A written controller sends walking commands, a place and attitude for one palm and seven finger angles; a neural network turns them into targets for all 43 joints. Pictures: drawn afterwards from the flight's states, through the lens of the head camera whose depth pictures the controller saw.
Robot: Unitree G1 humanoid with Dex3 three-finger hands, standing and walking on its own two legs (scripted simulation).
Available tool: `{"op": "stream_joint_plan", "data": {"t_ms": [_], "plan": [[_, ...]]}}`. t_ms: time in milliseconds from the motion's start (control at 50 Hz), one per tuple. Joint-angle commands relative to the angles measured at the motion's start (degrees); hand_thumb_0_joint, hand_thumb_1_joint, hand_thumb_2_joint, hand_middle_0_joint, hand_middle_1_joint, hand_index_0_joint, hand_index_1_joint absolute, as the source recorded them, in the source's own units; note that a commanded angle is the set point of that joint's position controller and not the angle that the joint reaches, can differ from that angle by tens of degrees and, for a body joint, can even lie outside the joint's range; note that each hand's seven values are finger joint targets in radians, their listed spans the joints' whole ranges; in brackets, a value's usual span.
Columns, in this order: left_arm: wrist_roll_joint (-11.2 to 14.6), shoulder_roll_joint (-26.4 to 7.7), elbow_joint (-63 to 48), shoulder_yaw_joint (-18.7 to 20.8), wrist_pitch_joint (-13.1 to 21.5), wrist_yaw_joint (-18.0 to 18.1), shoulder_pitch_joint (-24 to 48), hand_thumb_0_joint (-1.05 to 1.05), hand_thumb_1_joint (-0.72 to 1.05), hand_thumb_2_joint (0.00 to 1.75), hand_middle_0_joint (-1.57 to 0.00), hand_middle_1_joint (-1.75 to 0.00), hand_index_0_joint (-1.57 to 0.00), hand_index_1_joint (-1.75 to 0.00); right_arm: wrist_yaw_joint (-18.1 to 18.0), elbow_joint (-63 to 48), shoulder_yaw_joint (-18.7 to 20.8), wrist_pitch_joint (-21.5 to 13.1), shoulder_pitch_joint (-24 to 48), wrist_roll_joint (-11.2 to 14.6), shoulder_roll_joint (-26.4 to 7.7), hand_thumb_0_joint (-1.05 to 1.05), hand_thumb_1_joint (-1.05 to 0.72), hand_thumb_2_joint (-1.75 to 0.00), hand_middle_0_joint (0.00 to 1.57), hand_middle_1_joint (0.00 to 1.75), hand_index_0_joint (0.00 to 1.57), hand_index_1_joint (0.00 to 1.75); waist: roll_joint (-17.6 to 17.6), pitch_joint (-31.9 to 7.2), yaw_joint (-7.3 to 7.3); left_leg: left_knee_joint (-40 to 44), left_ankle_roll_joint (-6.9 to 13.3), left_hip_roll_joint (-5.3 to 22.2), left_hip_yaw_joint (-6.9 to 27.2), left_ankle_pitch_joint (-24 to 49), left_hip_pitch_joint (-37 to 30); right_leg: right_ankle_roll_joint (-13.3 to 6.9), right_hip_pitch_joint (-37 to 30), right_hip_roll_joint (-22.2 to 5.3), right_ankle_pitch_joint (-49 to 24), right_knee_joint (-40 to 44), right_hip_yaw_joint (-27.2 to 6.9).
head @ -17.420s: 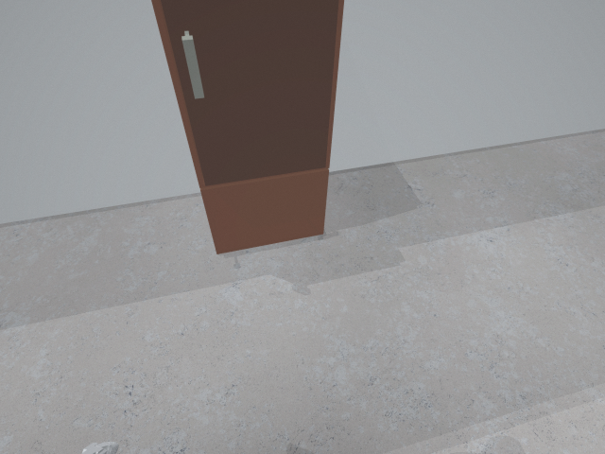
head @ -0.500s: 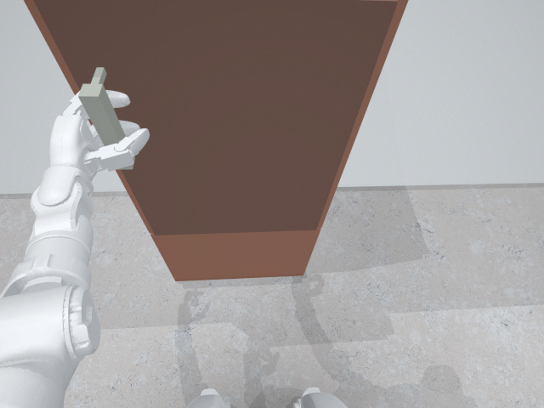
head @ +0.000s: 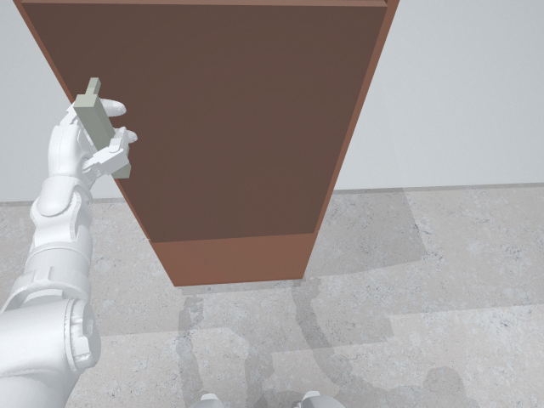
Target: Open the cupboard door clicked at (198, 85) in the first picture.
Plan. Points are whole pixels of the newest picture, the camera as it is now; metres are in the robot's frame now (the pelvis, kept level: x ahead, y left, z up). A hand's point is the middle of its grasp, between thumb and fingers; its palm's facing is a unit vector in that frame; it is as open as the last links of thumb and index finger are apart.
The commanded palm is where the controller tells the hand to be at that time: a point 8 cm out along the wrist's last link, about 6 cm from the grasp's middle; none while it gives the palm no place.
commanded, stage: pull the door open along its arc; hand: left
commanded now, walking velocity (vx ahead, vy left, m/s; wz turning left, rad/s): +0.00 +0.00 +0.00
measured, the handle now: (108, 130) +0.51 +0.23 +0.10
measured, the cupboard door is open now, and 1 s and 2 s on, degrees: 1 40 41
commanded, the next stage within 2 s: open thumb and fingers to let go in 0.72 s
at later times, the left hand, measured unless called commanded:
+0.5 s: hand (153, 248) +0.31 +0.13 +0.11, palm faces +0.32 -0.95 +0.06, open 6.0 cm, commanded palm +0.24 +0.18 +0.10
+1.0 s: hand (205, 298) +0.24 +0.07 +0.11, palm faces +0.45 -0.89 +0.01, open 6.4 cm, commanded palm +0.19 +0.11 +0.10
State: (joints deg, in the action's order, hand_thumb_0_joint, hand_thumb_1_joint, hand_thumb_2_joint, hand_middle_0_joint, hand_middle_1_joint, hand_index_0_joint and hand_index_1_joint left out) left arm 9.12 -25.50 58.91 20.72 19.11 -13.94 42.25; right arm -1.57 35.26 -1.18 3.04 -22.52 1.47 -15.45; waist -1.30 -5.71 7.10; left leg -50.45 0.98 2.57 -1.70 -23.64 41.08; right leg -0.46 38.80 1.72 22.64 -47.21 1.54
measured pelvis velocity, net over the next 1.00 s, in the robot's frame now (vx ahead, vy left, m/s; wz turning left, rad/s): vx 0.00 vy -0.05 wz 0.08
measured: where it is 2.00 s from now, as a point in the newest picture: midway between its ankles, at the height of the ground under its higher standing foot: outside the picture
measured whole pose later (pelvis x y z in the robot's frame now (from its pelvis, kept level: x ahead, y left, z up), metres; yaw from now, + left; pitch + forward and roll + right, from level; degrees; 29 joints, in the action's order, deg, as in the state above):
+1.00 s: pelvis +0.00 -0.05 +0.01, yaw +5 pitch +2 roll +1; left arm -2.4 3.7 -9.7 -11.9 5.8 27.6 -18.4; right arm -0.8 31.0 -0.8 3.4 -12.1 -3.0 -12.1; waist -2.9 -4.4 -0.2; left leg -44.9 -1.9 1.4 2.3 -21.9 25.2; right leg -3.7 23.2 0.8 24.9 -45.7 5.5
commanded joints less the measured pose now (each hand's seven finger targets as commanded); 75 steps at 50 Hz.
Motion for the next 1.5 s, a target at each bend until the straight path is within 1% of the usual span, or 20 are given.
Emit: {"op": "stream_joint_plan", "data": {"t_ms": [0, 80, 200, 220, 240, 260, 340, 380, 440, 500, 560, 660, 800, 900, 1080, 1200, 1240, 1300, 1400, 1480], "plan": [[2.38, -11.94, -19.05, 1.26, 4.03, -1.31, 13.57, 0.0, 0.9, 0.9, -0.4, -1.35, -0.4, -1.35, -0.15, -7.09, 3.58, -1.56, -3.32, 0.63, -8.9, 0.0, -0.9, -0.9, 0.2, 0.3, 0.2, 0.3, -3.08, -24.5, -3.2, 5.81, 0.72, -1.64, 2.3, 25.2, -17.99, -0.8, -11.6, 1.46, -24.46, 4.66, 0.22], [3.86, -10.06, -27.73, 0.95, 2.81, -1.18, 2.33, 0.0, 0.9, 0.9, -0.4, -1.35, -0.4, -1.35, 0.15, -9.17, 3.7, -2.03, -1.2, 1.21, -8.32, 0.0, -0.9, -0.9, 0.2, 0.3, 0.2, 0.3, -2.64, -23.45, -4.84, 6.77, 0.86, -1.62, 1.53, 28.15, -18.42, -0.73, -14.84, 1.31, -27.79, 5.01, 0.07], [5.99, -2.33, -41.19, -2.94, -0.17, -0.02, -14.62, 0.0, 0.9, 0.9, -0.4, -1.35, -0.4, -1.35, 0.57, -12.04, 3.65, -3.77, 3.22, 1.64, -7.0, 0.0, -0.9, -0.9, 0.2, 0.3, 0.2, 0.3, -0.78, -18.89, -6.3, 8.92, 0.97, -1.95, 0.57, 25.29, -18.26, -0.45, -17.04, 0.97, -27.41, 6.34, 0.65], [8.57, 0.04, -46.27, 1.08, -1.3, 5.71, -15.07, 0.0, 0.9, 0.9, -0.4, -1.35, -0.4, -1.35, 0.71, -12.48, 3.46, -4.56, 5.64, 1.53, -5.37, 0.0, -0.9, -0.9, 0.2, 0.3, 0.2, 0.3, -0.76, -18.63, -10.04, 9.59, 0.45, -2.31, 0.23, 24.33, -16.67, -0.44, -17.9, 0.89, -26.09, 6.91, 1.3], [7.84, 4.78, -49.62, -2.26, -2.44, 9.81, -17.29, 0.0, 0.9, 0.9, -0.4, -1.35, -0.4, -1.35, 1.07, -12.57, 3.28, -5.44, 6.83, 1.37, -4.98, 0.0, -0.9, -0.9, 0.2, 0.3, 0.2, 0.3, -2.16, -17.33, -9.02, 10.02, 0.11, -2.33, 0.17, 23.42, -17.68, -0.44, -17.02, 0.9, -24.58, 7.0, 1.69], [6.4, 7.26, -51.28, -4.65, -3.15, 13.0, -21.09, 0.0, 0.9, 0.9, -0.4, -1.35, -0.4, -1.35, 1.44, -12.3, 3.22, -6.19, 6.9, 1.07, -4.87, 0.0, -0.9, -0.9, 0.2, 0.3, 0.2, 0.3, 0.24, -15.71, -8.47, 10.19, 0.06, -2.2, 0.78, 22.96, -17.45, -0.47, -16.9, 0.91, -23.1, 7.05, 2.33], [0.61, 12.9, -64.22, -8.37, -5.74, 25.9, -33.19, 0.0, 0.9, 0.9, -0.4, -1.35, -0.4, -1.35, 2.81, -12.89, 3.21, -6.5, 10.03, -0.61, -3.8, 0.0, -0.9, -0.9, 0.2, 0.3, 0.2, 0.3, 0.16, -15.73, -9.49, 10.56, -0.38, -2.0, 0.72, 25.07, -19.27, -0.54, -18.4, 0.08, -23.91, 6.55, 2.53], [-2.35, 16.76, -68.77, -13.83, -7.47, 29.32, -38.4, 0.0, 0.9, 0.9, -0.4, -1.35, -0.4, -1.35, 2.99, -13.56, 3.03, -5.71, 11.14, -1.2, -3.73, 0.0, -0.9, -0.9, 0.2, 0.3, 0.2, 0.3, 2.44, -13.49, -8.18, 10.78, -0.19, -1.79, 1.02, 23.51, -19.48, -0.43, -18.42, -0.27, -23.55, 7.17, 2.6], [-5.11, 19.89, -74.68, -16.48, -10.4, 34.69, -43.37, 0.0, 0.9, 0.9, -0.4, -1.35, -0.4, -1.35, 2.39, -14.5, 2.54, -4.04, 13.36, -2.1, -2.67, 0.0, -0.9, -0.9, 0.2, 0.3, 0.2, 0.3, 2.95, -11.71, -8.24, 11.35, -0.4, -2.05, 1.16, 20.39, -19.56, -0.67, -19.56, -0.61, -21.61, 8.18, 2.39], [-8.0, 23.42, -79.38, -21.22, -12.51, 38.38, -48.28, 0.0, 0.9, 0.9, -0.4, -1.35, -0.4, -1.35, 1.84, -15.55, 1.9, -2.55, 15.46, -2.8, -1.65, 0.0, -0.9, -0.9, 0.2, 0.3, 0.2, 0.3, 1.95, -8.85, -7.86, 11.72, -0.31, -2.39, 1.13, 17.53, -19.95, -0.8, -19.42, -1.04, -19.3, 9.56, 1.9], [-9.82, 23.67, -81.27, -21.73, -13.73, 41.19, -55.85, 0.0, 0.9, 0.9, -0.4, -1.35, -0.4, -1.35, 1.45, -16.16, 1.58, -1.3, 16.37, -3.57, -1.12, 0.0, -0.9, -0.9, 0.2, 0.3, 0.2, 0.3, 3.38, -7.54, -8.75, 11.51, -0.2, -2.64, 1.33, 17.13, -19.65, -0.97, -20.96, -1.2, -19.79, 10.34, 1.68], [-11.28, 25.29, -85.6, -25.29, -13.58, 41.01, -66.92, 0.0, 0.9, 0.9, -0.4, -1.35, -0.4, -1.35, 1.76, -16.96, 1.23, 0.51, 18.0, -3.71, -0.04, 0.0, -0.9, -0.9, 0.2, 0.3, 0.2, 0.3, 4.01, -5.04, -9.13, 10.76, -0.11, -2.79, 0.95, 17.18, -19.26, -1.08, -21.87, -1.72, -22.14, 11.28, 0.36], [-13.85, 31.35, -84.56, -34.72, -11.31, 43.06, -51.02, 0.0, 0.9, 0.9, -0.4, -1.35, -0.4, -1.35, 1.5, -16.08, 1.05, -1.58, 19.3, -4.44, 0.08, 0.0, -0.9, -0.9, 0.2, 0.3, 0.2, 0.3, 5.58, -3.17, -5.37, 7.41, 0.43, -3.64, 2.43, 12.01, -18.84, 0.01, -15.38, -3.18, -15.25, 12.61, -1.84], [-13.02, 30.06, -82.83, -33.67, -9.43, 42.13, -52.1, 0.0, 0.55, 0.75, -0.38, -1.31, -0.38, -1.31, 0.74, -15.52, 1.48, -3.14, 18.73, -4.21, 0.19, 0.0, -0.9, -0.9, 0.2, 0.3, 0.2, 0.3, 6.86, -6.34, -6.86, 7.7, 0.51, -4.06, 2.28, 11.04, -18.84, 0.58, -17.78, -4.49, -14.56, 14.24, -4.04], [-10.41, 27.92, -79.65, -30.12, -8.03, 39.98, -51.53, 0.0, -0.08, 0.48, -0.33, -1.24, -0.33, -1.24, 0.02, -14.68, 1.45, -4.19, 18.91, -3.99, -0.02, 0.0, -0.9, -0.9, 0.2, 0.3, 0.2, 0.3, 8.49, -4.0, -7.38, 9.08, 0.56, -4.02, 2.23, 8.99, -17.71, 1.0, -18.64, -5.38, -10.15, 17.06, -5.78], [-10.75, 28.95, -79.96, -31.31, -7.25, 40.49, -49.34, 0.0, -0.5, 0.3, -0.3, -1.2, -0.3, -1.2, 0.32, -14.64, 1.56, -4.93, 18.96, -3.98, -0.1, 0.0, -0.9, -0.9, 0.2, 0.3, 0.2, 0.3, 5.32, -3.65, -7.19, 9.57, 0.6, -3.8, 2.0, 8.87, -19.09, 0.13, -16.77, -4.45, -6.85, 16.44, -4.21], [-10.86, 28.72, -79.38, -30.71, -7.26, 41.06, -49.91, 0.0, -0.5, 0.3, -0.3, -1.2, -0.3, -1.2, 0.46, -14.61, 1.64, -5.01, 18.61, -4.01, -0.17, 0.0, -0.9, -0.9, 0.2, 0.3, 0.2, 0.3, 6.47, -3.94, -7.42, 9.73, 0.53, -3.74, 2.03, 8.88, -18.95, -0.01, -16.9, -4.17, -6.33, 16.16, -3.57], [-12.16, 30.44, -80.27, -33.05, -7.75, 41.85, -48.73, 0.0, -0.5, 0.3, -0.27, -1.05, -0.27, -1.05, 0.78, -15.04, 1.67, -4.86, 18.83, -4.03, -0.21, 0.0, -0.9, -0.9, 0.2, 0.3, 0.2, 0.3, 4.46, -4.93, -7.34, 10.1, 0.66, -3.58, 1.97, 9.77, -20.05, -0.5, -16.25, -3.46, -7.34, 14.43, -1.71], [-14.09, 31.66, -79.85, -34.94, -9.3, 43.48, -48.8, 0.0, -0.5, 0.3, -0.23, -0.8, -0.23, -0.8, 1.28, -15.49, 1.67, -4.3, 18.52, -4.06, -0.24, 0.0, -0.9, -0.9, 0.2, 0.3, 0.2, 0.3, 5.65, -5.57, -7.25, 10.24, 0.63, -3.16, 2.46, 10.66, -20.03, -0.95, -15.65, -2.51, -8.9, 12.13, 0.37], [-13.78, 33.57, -79.83, -36.39, -10.9, 43.87, -48.38, 0.0, -0.5, 0.3, -0.2, -0.6, -0.2, -0.6, 1.54, -15.6, 1.33, -3.45, 19.39, -3.82, -0.18, 0.0, -0.9, -0.9, 0.2, 0.3, 0.2, 0.3, 3.81, -4.87, -7.29, 10.67, 0.4, -2.81, 2.92, 10.84, -20.11, -1.38, -15.17, -1.99, -8.72, 11.19, 1.57]]}}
